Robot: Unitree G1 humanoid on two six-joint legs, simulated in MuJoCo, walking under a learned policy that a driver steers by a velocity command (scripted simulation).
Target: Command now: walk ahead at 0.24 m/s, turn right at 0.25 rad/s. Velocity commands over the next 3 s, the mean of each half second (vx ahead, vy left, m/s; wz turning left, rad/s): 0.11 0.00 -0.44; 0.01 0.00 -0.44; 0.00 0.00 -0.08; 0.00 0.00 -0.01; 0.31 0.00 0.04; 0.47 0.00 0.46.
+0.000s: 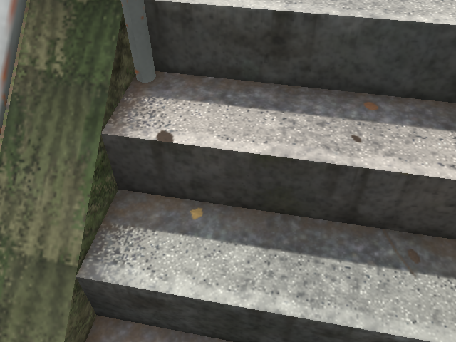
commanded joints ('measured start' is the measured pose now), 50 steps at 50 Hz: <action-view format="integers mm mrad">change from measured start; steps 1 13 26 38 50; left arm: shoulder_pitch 126 -355 -260 -267 -171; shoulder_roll -84 -44 -19 69 40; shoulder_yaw -33 -117 -56 -23 -35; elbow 2 -319 -157 -328 -292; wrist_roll -14 51 -3 2 14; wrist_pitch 26 174 1 -36 25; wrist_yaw -17 15 52 53 37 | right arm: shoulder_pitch -175 68 -152 -186 -375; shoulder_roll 23 -151 -2 -125 -8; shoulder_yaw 10 6 -10 -42 44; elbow -93 -57 -214 -285 -471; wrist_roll -21 -36 45 42 57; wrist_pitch -33 -43 -40 -48 -101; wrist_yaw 4 24 -63 -131 -20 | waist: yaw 127 16 -79 -5 110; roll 87 152 12 -59 48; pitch -38 52 -16 -44 -149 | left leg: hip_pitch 195 411 -400 -381 346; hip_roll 216 377 14 53 192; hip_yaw -147 -17 -364 -281 -471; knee -388 -713 1001 631 -258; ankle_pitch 769 605 348 204 756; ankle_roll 147 177 29 -232 134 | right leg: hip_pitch -236 -360 242 607 524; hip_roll -11 -149 -85 -186 -37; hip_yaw -81 -276 255 283 -38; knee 283 -332 -1513 -1586 -1334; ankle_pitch -172 -387 -428 -173 -108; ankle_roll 12 2 -39 -152 193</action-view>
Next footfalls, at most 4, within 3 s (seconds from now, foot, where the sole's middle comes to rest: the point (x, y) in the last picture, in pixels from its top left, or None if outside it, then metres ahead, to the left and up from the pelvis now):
0.34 right None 0.25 -0.19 -0.55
0.92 left None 0.30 0.03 -0.55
2.30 right None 0.26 -0.21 -0.55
2.64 left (305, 264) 0.54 -0.14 -0.36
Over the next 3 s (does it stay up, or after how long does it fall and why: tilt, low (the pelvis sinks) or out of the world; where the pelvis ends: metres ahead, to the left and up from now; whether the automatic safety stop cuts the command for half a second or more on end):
stays up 0.54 -0.24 0.41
